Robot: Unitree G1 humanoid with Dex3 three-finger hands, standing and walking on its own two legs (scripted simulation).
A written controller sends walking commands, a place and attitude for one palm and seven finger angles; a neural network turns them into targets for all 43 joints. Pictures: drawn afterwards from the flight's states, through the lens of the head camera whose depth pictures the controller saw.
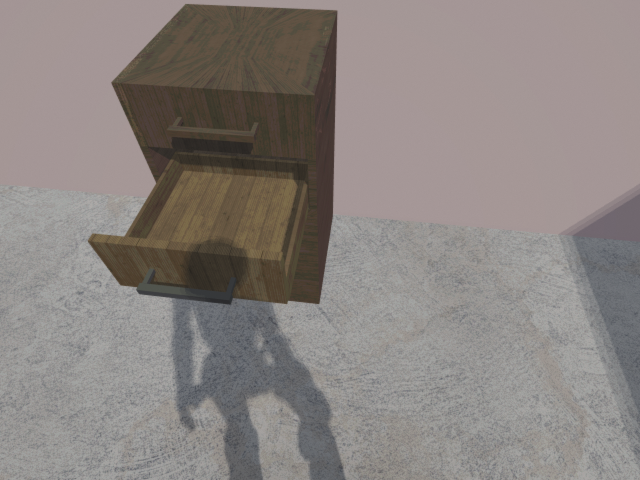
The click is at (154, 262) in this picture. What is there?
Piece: drawer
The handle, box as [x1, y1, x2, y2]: [136, 268, 236, 304]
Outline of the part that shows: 136,289 141,294 230,304 232,298 231,293 236,280 234,277 231,277 227,290 225,292 155,285 149,283 155,271 149,268 143,281 139,283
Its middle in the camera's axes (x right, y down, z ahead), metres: -0.27 +0.10 +0.79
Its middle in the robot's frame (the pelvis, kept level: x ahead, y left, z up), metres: +0.49 +0.30 -0.19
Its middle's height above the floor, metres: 0.59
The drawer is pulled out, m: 0.30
